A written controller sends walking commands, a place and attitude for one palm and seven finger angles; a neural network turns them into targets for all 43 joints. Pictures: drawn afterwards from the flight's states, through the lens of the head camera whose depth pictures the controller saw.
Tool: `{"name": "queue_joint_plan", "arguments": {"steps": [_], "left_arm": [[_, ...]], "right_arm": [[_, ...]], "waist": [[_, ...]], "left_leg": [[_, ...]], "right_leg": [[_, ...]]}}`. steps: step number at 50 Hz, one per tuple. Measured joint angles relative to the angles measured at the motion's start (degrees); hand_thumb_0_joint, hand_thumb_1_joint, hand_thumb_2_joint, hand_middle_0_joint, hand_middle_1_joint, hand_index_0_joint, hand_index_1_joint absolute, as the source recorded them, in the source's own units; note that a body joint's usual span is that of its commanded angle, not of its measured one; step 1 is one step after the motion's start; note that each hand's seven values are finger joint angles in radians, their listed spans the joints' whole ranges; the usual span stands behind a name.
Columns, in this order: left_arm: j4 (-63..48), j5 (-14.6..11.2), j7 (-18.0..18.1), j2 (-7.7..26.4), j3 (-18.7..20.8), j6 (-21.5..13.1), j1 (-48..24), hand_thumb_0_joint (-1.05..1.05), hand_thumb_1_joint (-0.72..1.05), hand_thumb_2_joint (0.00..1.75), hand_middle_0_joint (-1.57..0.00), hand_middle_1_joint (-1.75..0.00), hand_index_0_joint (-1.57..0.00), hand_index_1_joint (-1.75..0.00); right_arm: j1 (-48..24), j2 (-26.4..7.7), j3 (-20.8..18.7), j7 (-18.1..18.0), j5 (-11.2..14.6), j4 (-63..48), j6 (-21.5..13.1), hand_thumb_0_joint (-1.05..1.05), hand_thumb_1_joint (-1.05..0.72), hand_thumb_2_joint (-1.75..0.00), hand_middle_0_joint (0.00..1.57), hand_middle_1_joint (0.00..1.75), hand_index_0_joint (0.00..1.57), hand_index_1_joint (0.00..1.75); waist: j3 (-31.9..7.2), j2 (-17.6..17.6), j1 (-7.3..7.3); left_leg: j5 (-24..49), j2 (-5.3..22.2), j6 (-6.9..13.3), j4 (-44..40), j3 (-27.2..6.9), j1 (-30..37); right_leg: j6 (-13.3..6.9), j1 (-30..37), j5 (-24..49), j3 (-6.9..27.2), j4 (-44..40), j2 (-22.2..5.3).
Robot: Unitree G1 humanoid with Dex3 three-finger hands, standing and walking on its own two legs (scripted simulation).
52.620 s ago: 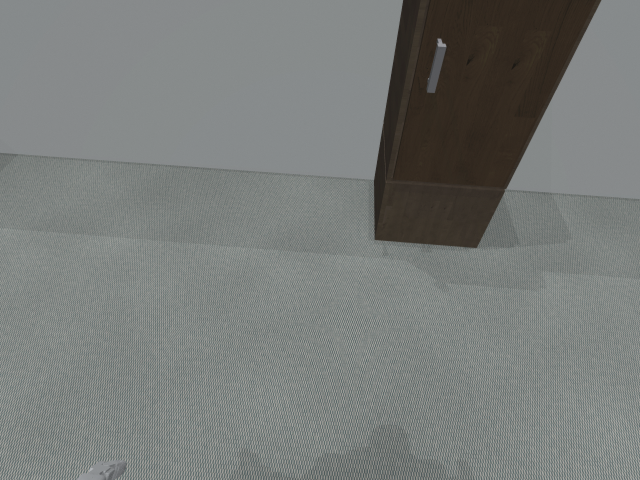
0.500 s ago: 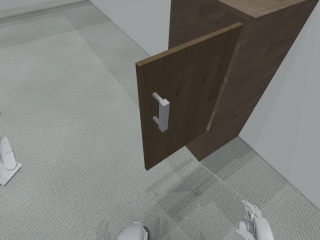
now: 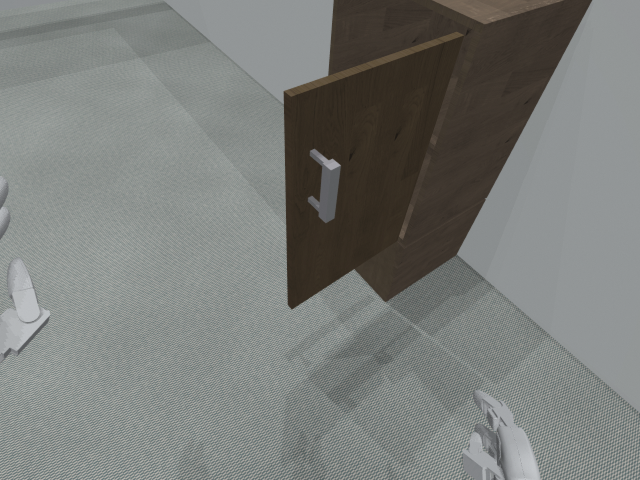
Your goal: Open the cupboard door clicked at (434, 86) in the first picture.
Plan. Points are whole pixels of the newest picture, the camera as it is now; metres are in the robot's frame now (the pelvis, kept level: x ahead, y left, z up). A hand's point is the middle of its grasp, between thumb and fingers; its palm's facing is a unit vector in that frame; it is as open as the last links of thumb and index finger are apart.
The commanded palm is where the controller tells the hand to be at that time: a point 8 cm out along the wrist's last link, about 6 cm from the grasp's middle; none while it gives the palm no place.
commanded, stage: stop stepping back and stand still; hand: left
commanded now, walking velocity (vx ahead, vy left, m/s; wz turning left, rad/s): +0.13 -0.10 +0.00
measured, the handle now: (321, 186) +0.57 +0.04 +0.02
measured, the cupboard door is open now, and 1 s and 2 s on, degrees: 92 92 92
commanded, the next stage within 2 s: let the arm hang, fingers relaxed in 0.72 s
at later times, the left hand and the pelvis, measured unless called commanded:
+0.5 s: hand (76, 365) +0.17 +0.21 +0.17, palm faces +0.39 -0.80 -0.45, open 7.4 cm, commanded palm +0.11 +0.26 +0.19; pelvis -0.05 -0.03 +0.01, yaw -4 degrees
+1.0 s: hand out of the picture +0.12 +0.23 -0.08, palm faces +0.02 -0.93 -0.37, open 7.4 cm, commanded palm none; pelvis -0.06 +0.01 +0.00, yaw -2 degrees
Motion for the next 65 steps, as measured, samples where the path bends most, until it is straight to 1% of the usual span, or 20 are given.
{"name": "queue_joint_plan", "arguments": {"steps": [2, 5, 8, 11, 12, 14, 17, 20, 24, 27, 31, 36, 41, 43, 45, 48, 53, 55, 58, 65], "left_arm": [[0.6, -0.5, -0.1, 0.9, 1.0, 0.5, -0.4, 0.01, 0.88, 0.90, -0.21, -0.31, -0.21, -0.30], [-1.1, -0.6, 0.1, 0.7, 1.3, 0.8, 2.0, 0.01, 0.89, 0.90, -0.21, -0.30, -0.21, -0.30], [-3.5, -0.3, 0.3, 0.8, 0.7, 0.3, 6.2, 0.01, 0.89, 0.90, -0.21, -0.30, -0.21, -0.30], [-3.6, -0.1, 0.3, 1.4, 0.1, 0.5, 8.1, 0.01, 0.89, 0.90, -0.21, -0.30, -0.21, -0.30], [-3.6, -0.2, 0.4, 2.1, 0.5, 0.6, 8.4, 0.01, 0.89, 0.90, -0.21, -0.30, -0.21, -0.30], [-2.9, -0.4, 0.1, 2.3, 0.8, 0.6, 7.7, 0.01, 0.89, 0.90, -0.21, -0.31, -0.21, -0.30], [0.2, -0.7, -0.1, 0.7, -0.1, 0.0, 6.2, 0.01, 0.88, 0.90, -0.22, -0.31, -0.21, -0.30], [4.0, -0.5, -0.1, -1.2, -0.6, -0.9, 4.9, 0.01, 0.88, 0.90, -0.22, -0.31, -0.21, -0.30], [6.2, 0.0, 0.0, -2.3, -1.3, -1.9, 2.7, 0.01, 0.88, 0.90, -0.21, -0.31, -0.21, -0.30], [4.7, -0.1, 0.0, -2.4, -1.5, -2.5, 2.9, 0.01, 0.88, 0.90, -0.21, -0.31, -0.21, -0.30], [3.0, -0.2, -0.5, -1.0, -0.8, -3.1, 3.4, 0.01, 0.88, 0.90, -0.21, -0.31, -0.21, -0.30], [2.9, -0.3, -1.1, 0.2, -0.1, -2.5, 4.5, 0.01, 0.88, 0.90, -0.22, -0.31, -0.21, -0.30], [2.5, -0.6, -1.3, 0.0, -0.6, -1.6, 5.2, 0.01, 0.88, 0.90, -0.22, -0.31, -0.21, -0.30], [10.4, 1.2, -3.5, 0.3, -4.6, -1.3, 0.9, 0.01, 0.89, 0.90, -0.21, -0.30, -0.21, -0.30], [24.1, 2.3, -6.2, -1.1, -10.3, 3.0, -5.4, 0.00, 0.89, 0.90, -0.21, -0.30, -0.20, -0.30], [46.4, 3.1, -8.3, -5.5, -16.6, 9.4, -11.7, 0.00, 0.90, 0.90, -0.20, -0.30, -0.20, -0.30], [72.3, 3.0, -8.8, -12.1, -22.7, 13.7, -12.7, 0.01, 0.91, 0.90, -0.20, -0.30, -0.19, -0.30], [78.9, 2.6, -8.4, -14.3, -23.7, 13.8, -11.6, 0.01, 0.92, 0.90, -0.20, -0.30, -0.19, -0.30], [85.6, 2.3, -7.9, -14.1, -23.1, 13.2, -9.8, 0.00, 0.98, 0.90, -0.21, -0.30, -0.20, -0.30], [94.3, 2.1, -8.3, -14.5, -23.5, 12.1, -5.3, 0.00, 0.95, 0.90, -0.21, -0.30, -0.20, -0.30]], "right_arm": [[-0.4, 0.8, 0.3, 0.4, -0.2, -0.2, -0.8, 0.02, -0.90, -0.90, 0.20, 0.30, 0.21, 0.30], [0.7, 1.4, 0.7, 1.4, -0.5, -1.1, -2.1, 0.01, -0.90, -0.90, 0.20, 0.30, 0.21, 0.30], [2.6, 1.6, 1.1, 1.8, -0.6, -1.4, -2.0, 0.01, -0.90, -0.90, 0.20, 0.30, 0.21, 0.30], [4.0, 1.5, 1.1, 1.4, -0.8, -1.3, -0.9, 0.01, -0.90, -0.90, 0.20, 0.30, 0.21, 0.30], [4.3, 1.5, 1.0, 1.2, -0.9, -1.5, -0.4, 0.01, -0.90, -0.90, 0.20, 0.30, 0.21, 0.30], [3.6, 0.5, 0.6, 1.0, -1.1, -0.9, 0.7, 0.01, -0.90, -0.90, 0.20, 0.30, 0.21, 0.30], [3.6, -1.0, -0.2, 1.2, -0.5, 2.4, 1.8, 0.01, -0.90, -0.90, 0.20, 0.30, 0.21, 0.30], [5.1, -1.9, -0.8, 0.9, -0.1, 4.0, 1.8, 0.01, -0.90, -0.90, 0.20, 0.30, 0.21, 0.30], [6.3, -2.7, -1.3, 0.3, 0.0, 4.3, 0.9, 0.02, -0.90, -0.90, 0.20, 0.30, 0.21, 0.30], [6.2, -3.4, -1.6, 0.4, -0.1, 3.6, 0.4, 0.02, -0.90, -0.90, 0.20, 0.30, 0.20, 0.30], [3.9, -2.8, -2.0, 0.7, 0.3, 2.6, 0.8, 0.02, -0.90, -0.90, 0.20, 0.30, 0.20, 0.30], [1.4, -1.5, -1.1, 1.1, 0.5, 0.5, 1.2, 0.02, -0.90, -0.90, 0.20, 0.30, 0.20, 0.30], [0.5, -0.5, 0.0, 1.2, 0.2, -0.7, 1.5, 0.01, -0.90, -0.90, 0.20, 0.30, 0.20, 0.30], [-0.2, -2.1, -0.3, 3.3, 0.3, 1.7, 0.1, 0.01, -0.90, -0.90, 0.20, 0.30, 0.20, 0.30], [-1.6, -4.2, -0.3, 4.6, -0.1, 5.1, 1.8, 0.01, -0.90, -0.90, 0.20, 0.30, 0.20, 0.30], [-3.3, -5.3, 0.1, 5.0, -1.0, 9.7, 5.0, 0.01, -0.90, -0.90, 0.20, 0.30, 0.21, 0.30], [-1.8, -2.6, 0.8, 4.8, -1.7, 15.3, 8.0, 0.01, -0.90, -0.90, 0.20, 0.30, 0.21, 0.30], [-0.4, -1.4, 1.2, 4.5, -1.7, 17.9, 8.5, 0.01, -0.90, -0.90, 0.20, 0.30, 0.20, 0.30], [2.3, 0.3, 1.2, 4.0, -1.6, 21.9, 9.0, 0.01, -0.90, -0.90, 0.20, 0.30, 0.20, 0.30], [6.7, 1.9, 0.4, 3.0, -1.1, 28.0, 9.7, 0.01, -0.90, -0.90, 0.20, 0.30, 0.20, 0.30]], "waist": [[1.0, -1.4, -0.42], [0.9, -0.8, -1.91], [-0.7, -0.3, -2.56], [-2.1, 0.2, -2.80], [-2.5, -0.1, -2.76], [-1.8, 0.9, -1.91], [-2.0, 2.3, -0.75], [-2.9, 2.1, -0.77], [-2.5, 1.4, -1.29], [-1.9, 1.8, -1.68], [-0.7, 1.3, -1.81], [-0.6, 2.0, -1.96], [-0.9, 2.2, -1.29], [-2.1, 3.6, -0.61], [-3.4, 5.3, -0.08], [-3.6, 6.7, -0.63], [-0.7, 3.2, -2.12], [0.6, 1.6, -2.12], [2.0, 0.3, -1.32], [3.2, 1.6, -0.39]], "left_leg": [[2.0, -0.1, 0.4, -2.1, 1.1, 0.9], [5.5, 1.1, 0.3, -6.1, 1.2, 1.9], [7.1, 2.2, -0.1, -8.9, 1.6, 2.0], [4.8, 2.2, -0.8, -8.9, 1.7, 0.6], [3.6, 1.8, -0.9, -7.7, 2.0, -0.7], [-0.4, 2.1, -1.3, -0.9, 1.7, -4.4], [-4.4, 1.5, -1.8, 14.3, -0.8, -8.5], [-3.5, 1.2, -1.7, 18.4, 0.0, -8.4], [-2.2, 1.6, -0.3, 9.4, 2.0, -3.5], [2.0, 1.8, 0.5, 0.3, 2.0, 1.6], [0.8, 1.8, -2.0, -1.8, 2.0, 3.5], [1.0, 2.5, -1.7, -1.7, 2.4, 2.8], [2.1, 2.6, -1.2, -3.3, 2.6, 2.8], [2.2, 2.1, -0.7, -1.9, 1.9, 0.4], [1.6, 1.2, 0.0, 0.3, 1.4, -1.9], [1.2, 0.2, 0.7, 2.2, 0.7, -3.3], [1.8, -0.3, 0.8, 0.9, 0.6, -1.2], [2.5, -0.2, 0.9, -0.4, 0.4, -0.2], [3.7, 0.1, 0.8, -2.4, -0.1, 0.7], [5.7, -0.5, 1.5, -5.8, 0.0, 1.9]], "right_leg": [[0.2, -1.3, -3.9, -0.4, 3.5, 0.0], [0.1, -2.5, -5.6, -2.9, 8.8, 1.3], [-0.5, -0.1, -6.7, -6.1, 5.7, 1.6], [-1.7, 5.3, -7.2, -9.0, -2.5, 1.8], [-2.5, 7.2, -6.7, -9.0, -6.2, 1.7], [-5.5, 7.1, 0.5, -8.2, -8.7, 2.3], [-7.0, 6.9, 0.5, -7.3, -7.2, 3.1], [-6.8, 8.1, 0.0, -6.5, -8.0, 2.6], [-6.6, 9.1, -0.7, -6.5, -7.3, 1.8], [-6.3, 9.0, -2.1, -6.8, -5.4, 2.4], [-5.3, 8.0, -4.0, -6.3, -2.2, 2.3], [-5.4, 8.3, -2.3, -5.9, -4.6, 3.0], [-4.9, 8.7, -0.4, -5.6, -7.4, 3.1], [-4.4, 6.6, -0.5, -6.5, -5.8, 2.6], [-4.2, 4.2, -2.0, -7.3, -2.8, 1.7], [-3.9, 3.1, -3.1, -8.1, -0.4, 0.7], [-3.4, 5.0, -2.8, -8.3, -1.2, 0.2], [-3.4, 6.2, -1.8, -8.4, -3.1, 0.5], [-3.5, 7.8, 0.1, -8.8, -6.4, 1.0], [-2.9, 9.1, 2.3, -8.8, -10.0, 0.5]]}}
